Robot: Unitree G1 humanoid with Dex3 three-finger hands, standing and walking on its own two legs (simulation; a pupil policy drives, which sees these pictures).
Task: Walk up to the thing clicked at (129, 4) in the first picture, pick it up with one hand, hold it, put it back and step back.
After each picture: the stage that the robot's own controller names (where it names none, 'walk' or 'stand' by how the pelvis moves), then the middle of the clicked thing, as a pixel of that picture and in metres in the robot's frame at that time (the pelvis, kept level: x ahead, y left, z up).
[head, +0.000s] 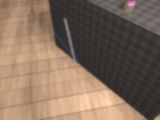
stand; (129, 1) +0.95 -0.28 +0.04
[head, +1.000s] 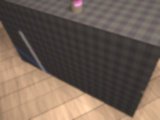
walk; (76, 1) +0.88 +0.08 +0.08
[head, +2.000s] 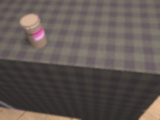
rise first; (34, 32) +0.53 +0.19 +0.08
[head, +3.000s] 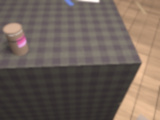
stand; (16, 39) +0.54 +0.27 +0.07
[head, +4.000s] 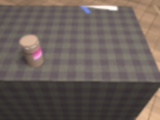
stand; (32, 51) +0.49 +0.21 +0.05
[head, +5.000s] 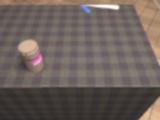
stand; (31, 56) +0.46 +0.21 +0.04
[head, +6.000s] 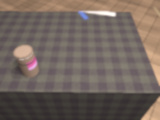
stand; (27, 61) +0.45 +0.23 +0.04
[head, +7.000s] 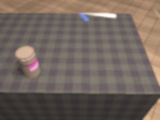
stand; (28, 62) +0.45 +0.23 +0.04
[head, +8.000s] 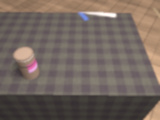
rise first; (27, 63) +0.44 +0.22 +0.04
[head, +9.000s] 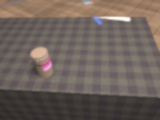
rise first; (42, 63) +0.46 +0.21 +0.04
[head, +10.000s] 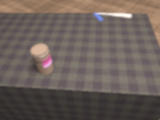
go down; (42, 59) +0.46 +0.21 +0.04
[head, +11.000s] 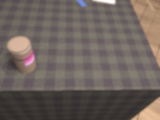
go down; (23, 55) +0.44 +0.19 +0.06
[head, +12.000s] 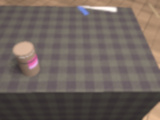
approach; (27, 59) +0.45 +0.19 +0.06
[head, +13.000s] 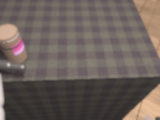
close; (12, 45) +0.46 +0.21 +0.09
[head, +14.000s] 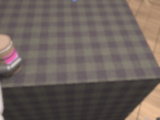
lift; (5, 55) +0.43 +0.23 +0.09
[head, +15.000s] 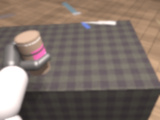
lift; (34, 53) +0.35 +0.15 +0.22
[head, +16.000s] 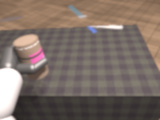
hold; (32, 57) +0.34 +0.16 +0.22
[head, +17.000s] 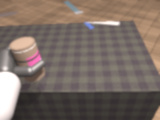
hold; (29, 60) +0.34 +0.17 +0.20
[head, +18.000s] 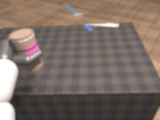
crouch; (27, 50) +0.37 +0.18 +0.21
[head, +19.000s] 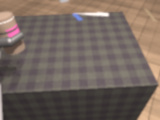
lower; (8, 33) +0.45 +0.22 +0.20
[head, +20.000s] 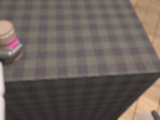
lower; (7, 42) +0.47 +0.22 +0.10
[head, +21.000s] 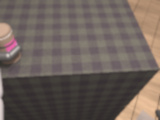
lower; (5, 44) +0.46 +0.22 +0.10
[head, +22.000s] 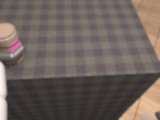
lower; (9, 44) +0.46 +0.21 +0.10
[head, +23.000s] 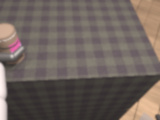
lower; (9, 44) +0.46 +0.21 +0.10
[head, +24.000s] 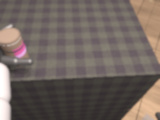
open; (14, 48) +0.45 +0.20 +0.09
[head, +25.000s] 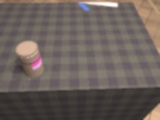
sink last; (31, 59) +0.42 +0.18 +0.08
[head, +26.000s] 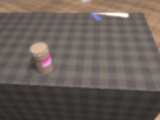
stand; (42, 58) +0.46 +0.20 +0.06
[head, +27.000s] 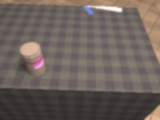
stand; (33, 59) +0.43 +0.20 +0.05
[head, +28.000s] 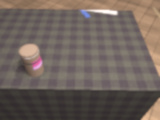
stand; (32, 60) +0.44 +0.20 +0.05
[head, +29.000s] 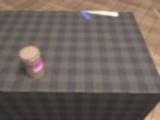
stand; (32, 63) +0.43 +0.20 +0.05
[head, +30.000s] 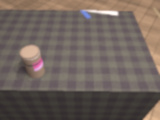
stand; (33, 62) +0.44 +0.20 +0.05
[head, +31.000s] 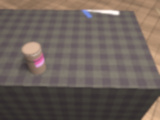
walk; (34, 58) +0.46 +0.20 +0.05
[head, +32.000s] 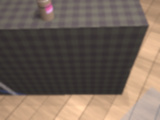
walk; (45, 7) +0.75 +0.21 +0.05
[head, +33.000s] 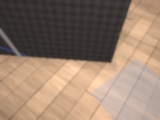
stand; out of the picture +1.15 +0.16 +0.07
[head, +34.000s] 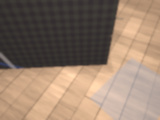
stand; out of the picture +1.10 +0.27 +0.06
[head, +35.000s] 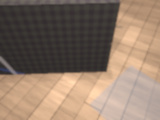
stand; out of the picture +1.10 +0.25 +0.04
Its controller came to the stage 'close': yes
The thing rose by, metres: 0.21
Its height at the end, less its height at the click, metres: +0.00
